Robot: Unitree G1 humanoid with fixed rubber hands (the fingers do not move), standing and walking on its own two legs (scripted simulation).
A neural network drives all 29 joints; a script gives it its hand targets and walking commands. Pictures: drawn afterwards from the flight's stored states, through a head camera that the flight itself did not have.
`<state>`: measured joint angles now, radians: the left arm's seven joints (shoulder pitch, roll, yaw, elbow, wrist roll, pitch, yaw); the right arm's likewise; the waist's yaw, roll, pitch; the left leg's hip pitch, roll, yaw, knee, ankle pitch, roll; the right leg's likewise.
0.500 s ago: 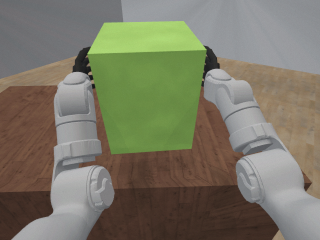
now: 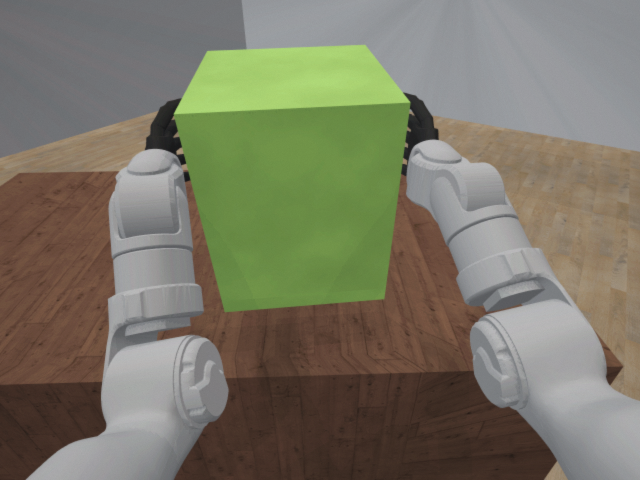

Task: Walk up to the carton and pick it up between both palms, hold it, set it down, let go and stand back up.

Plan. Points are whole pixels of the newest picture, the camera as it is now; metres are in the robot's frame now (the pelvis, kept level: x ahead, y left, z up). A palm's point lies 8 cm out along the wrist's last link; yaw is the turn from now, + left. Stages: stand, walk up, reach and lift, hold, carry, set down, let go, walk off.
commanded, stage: hold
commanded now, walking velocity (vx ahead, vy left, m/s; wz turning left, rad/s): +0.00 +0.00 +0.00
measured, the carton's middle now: (296, 175) +0.40 +0.01 +0.26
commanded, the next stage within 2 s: none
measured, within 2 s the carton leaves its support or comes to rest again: neither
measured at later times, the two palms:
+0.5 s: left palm (168, 169) +0.37 +0.15 +0.29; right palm (422, 159) +0.36 -0.14 +0.29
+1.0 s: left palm (159, 160) +0.37 +0.16 +0.30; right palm (418, 151) +0.36 -0.14 +0.30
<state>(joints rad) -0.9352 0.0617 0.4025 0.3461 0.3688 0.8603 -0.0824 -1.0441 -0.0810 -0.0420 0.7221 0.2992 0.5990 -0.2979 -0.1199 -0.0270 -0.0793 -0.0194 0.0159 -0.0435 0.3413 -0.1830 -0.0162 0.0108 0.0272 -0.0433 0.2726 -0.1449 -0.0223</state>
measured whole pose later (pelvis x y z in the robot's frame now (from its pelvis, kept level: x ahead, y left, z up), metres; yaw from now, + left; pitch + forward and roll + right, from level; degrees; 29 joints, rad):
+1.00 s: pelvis +0.00 +0.00 +0.00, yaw +1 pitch -8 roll -1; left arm -0.93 0.08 0.38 0.32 0.35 0.87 -0.08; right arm -1.04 -0.09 -0.02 0.70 0.32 0.60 -0.31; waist -0.13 -0.03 -0.08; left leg -0.03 0.02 -0.06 0.35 -0.18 -0.02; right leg 0.02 0.03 -0.05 0.26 -0.14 -0.02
